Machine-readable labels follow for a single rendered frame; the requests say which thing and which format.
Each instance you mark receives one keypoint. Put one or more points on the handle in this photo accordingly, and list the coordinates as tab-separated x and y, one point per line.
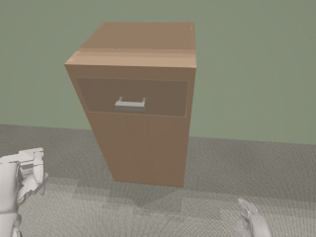
130	106

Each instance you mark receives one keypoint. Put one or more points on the right robot hand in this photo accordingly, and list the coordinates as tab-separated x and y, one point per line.
255	226

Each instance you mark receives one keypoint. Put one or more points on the drawer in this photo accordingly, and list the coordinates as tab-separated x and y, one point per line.
164	97

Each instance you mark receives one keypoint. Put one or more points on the cabinet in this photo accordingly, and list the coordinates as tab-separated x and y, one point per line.
138	148

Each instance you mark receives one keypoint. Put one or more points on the left robot forearm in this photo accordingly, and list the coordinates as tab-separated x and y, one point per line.
9	224

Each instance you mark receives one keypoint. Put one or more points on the left robot hand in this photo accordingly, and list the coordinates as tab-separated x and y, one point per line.
24	169

